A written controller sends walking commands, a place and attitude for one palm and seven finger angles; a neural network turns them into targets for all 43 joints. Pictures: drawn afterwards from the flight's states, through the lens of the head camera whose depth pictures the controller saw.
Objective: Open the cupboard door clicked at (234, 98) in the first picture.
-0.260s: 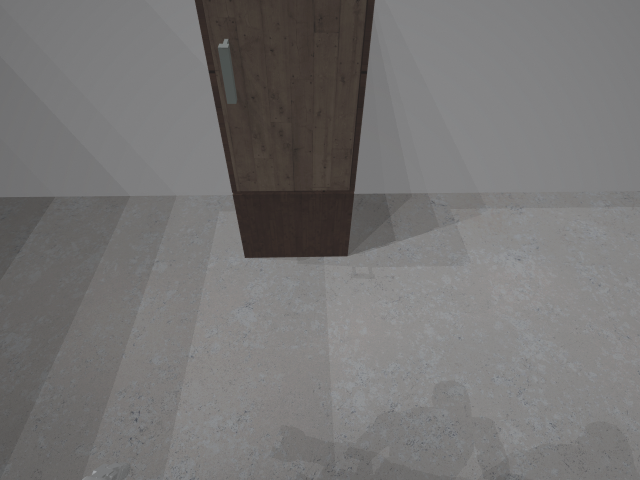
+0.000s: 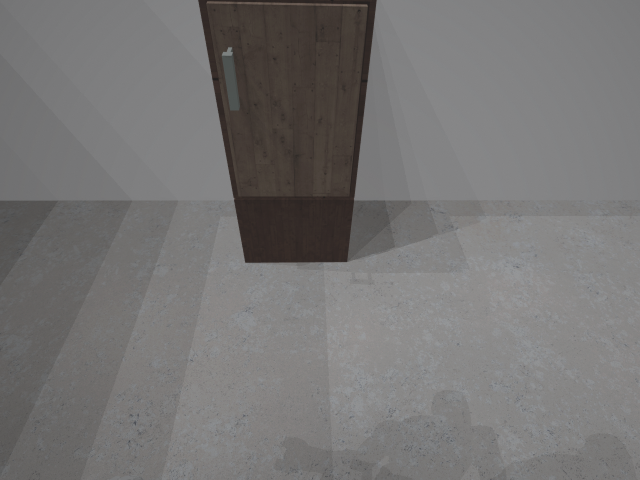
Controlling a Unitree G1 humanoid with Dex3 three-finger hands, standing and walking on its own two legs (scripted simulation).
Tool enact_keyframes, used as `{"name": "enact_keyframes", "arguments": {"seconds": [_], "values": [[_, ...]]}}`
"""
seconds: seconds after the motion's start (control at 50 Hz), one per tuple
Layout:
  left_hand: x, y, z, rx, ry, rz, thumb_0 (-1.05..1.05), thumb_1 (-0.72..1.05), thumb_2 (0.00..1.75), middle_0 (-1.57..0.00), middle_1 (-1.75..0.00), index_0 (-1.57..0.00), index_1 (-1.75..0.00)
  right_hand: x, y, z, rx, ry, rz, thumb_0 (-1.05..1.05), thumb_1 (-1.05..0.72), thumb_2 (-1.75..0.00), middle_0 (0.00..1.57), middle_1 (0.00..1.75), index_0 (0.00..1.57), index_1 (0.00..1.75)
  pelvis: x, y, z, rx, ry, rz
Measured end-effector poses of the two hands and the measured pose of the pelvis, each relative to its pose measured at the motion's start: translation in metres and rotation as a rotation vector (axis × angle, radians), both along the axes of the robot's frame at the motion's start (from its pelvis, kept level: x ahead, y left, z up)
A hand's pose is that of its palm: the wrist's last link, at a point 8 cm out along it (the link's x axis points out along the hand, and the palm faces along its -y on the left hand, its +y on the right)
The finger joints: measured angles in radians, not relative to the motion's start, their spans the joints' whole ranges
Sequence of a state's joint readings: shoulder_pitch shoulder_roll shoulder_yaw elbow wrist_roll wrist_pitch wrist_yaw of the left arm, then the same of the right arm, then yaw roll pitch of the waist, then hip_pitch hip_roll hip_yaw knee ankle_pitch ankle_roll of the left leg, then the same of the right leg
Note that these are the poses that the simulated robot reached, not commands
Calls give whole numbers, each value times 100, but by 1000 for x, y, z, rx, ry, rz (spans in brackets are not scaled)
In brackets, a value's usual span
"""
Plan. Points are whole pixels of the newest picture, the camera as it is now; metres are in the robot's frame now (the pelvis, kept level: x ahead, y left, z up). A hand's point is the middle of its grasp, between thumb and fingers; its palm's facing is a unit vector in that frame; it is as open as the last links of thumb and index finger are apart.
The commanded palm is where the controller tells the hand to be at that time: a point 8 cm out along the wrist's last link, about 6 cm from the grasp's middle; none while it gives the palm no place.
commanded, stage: stand and wait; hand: left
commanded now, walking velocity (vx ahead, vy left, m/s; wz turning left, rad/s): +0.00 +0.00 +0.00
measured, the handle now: (232, 78) +1.04 +0.30 +0.03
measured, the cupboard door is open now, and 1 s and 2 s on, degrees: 0 0 0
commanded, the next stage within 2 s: look at it before walking up in 0.56 s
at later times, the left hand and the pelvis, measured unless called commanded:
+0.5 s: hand out of the picture +0.06 +0.24 -0.15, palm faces -0.02 -0.94 -0.34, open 7.4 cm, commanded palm none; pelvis -0.01 -0.01 +0.00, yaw +0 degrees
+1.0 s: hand out of the picture +0.06 +0.24 -0.15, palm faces -0.03 -0.94 -0.33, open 7.4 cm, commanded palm none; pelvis -0.01 -0.01 +0.01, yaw +0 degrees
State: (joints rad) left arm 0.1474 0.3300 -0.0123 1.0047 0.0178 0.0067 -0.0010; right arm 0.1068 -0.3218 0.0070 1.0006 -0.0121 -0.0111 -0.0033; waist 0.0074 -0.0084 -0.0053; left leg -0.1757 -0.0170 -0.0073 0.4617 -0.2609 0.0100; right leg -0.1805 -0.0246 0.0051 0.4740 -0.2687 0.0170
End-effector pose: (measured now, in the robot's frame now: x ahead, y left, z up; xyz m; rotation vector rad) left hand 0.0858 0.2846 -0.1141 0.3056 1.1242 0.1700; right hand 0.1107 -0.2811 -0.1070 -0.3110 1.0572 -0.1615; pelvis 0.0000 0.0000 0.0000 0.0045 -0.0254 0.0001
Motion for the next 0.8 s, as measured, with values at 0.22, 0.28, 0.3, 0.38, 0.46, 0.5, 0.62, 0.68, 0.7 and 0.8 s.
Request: {"name": "enact_keyframes", "arguments": {"seconds": [0.22,0.28,0.3,0.38,0.46,0.5,0.62,0.68,0.7,0.8], "values": [[-27,2,-4,7,76,23,1,90,90,-20,-30,-21,-30,-35,-13,-4,-18,97,-39,1,-90,-89,20,30,20,30,-6,-4,3,-1,-2,-1],[-31,3,-4,11,89,26,1,90,90,-20,-30,-21,-30,-44,-16,-5,-21,120,-49,1,-90,-89,20,30,20,30,-7,-4,3,-2,-3,-1],[-32,4,-3,12,92,27,1,90,90,-20,-30,-21,-30,-46,-17,-6,-21,127,-52,1,-90,-89,20,30,20,30,-7,-4,3,-2,-3,-1],[-34,4,-3,16,96,27,1,90,90,-20,-30,-21,-30,-55,-18,-7,-21,145,-61,1,-90,-89,20,30,20,30,-9,-5,4,-2,-4,-1],[-33,4,-1,18,89,26,1,90,90,-20,-30,-21,-30,-59,-19,-8,-17,151,-65,1,-90,-89,20,30,20,30,-10,-5,4,-1,-7,-1],[-32,4,-1,18,84,25,1,90,90,-20,-30,-21,-30,-60,-18,-8,-15,150,-65,1,-90,-89,20,30,20,30,-11,-6,5,-1,-9,-1],[-28,1,1,18,69,19,1,90,90,-20,-30,-21,-30,-59,-17,-8,-7,141,-64,1,-90,-89,20,30,20,30,-13,-7,5,-1,-10,-2],[-28,0,2,16,67,17,1,90,90,-20,-30,-21,-30,-58,-17,-8,-5,139,-62,1,-90,-89,20,30,20,30,-13,-7,5,-1,-7,-2],[-28,0,1,16,68,16,1,90,90,-20,-30,-21,-30,-58,-17,-8,-5,140,-62,1,-90,-89,20,30,20,30,-13,-7,5,-1,-6,-2],[-29,-1,0,13,77,17,1,90,90,-20,-30,-21,-30,-58,-18,-8,-5,146,-60,1,-90,-89,20,30,20,30,-13,-8,6,-1,-2,-2]]}}
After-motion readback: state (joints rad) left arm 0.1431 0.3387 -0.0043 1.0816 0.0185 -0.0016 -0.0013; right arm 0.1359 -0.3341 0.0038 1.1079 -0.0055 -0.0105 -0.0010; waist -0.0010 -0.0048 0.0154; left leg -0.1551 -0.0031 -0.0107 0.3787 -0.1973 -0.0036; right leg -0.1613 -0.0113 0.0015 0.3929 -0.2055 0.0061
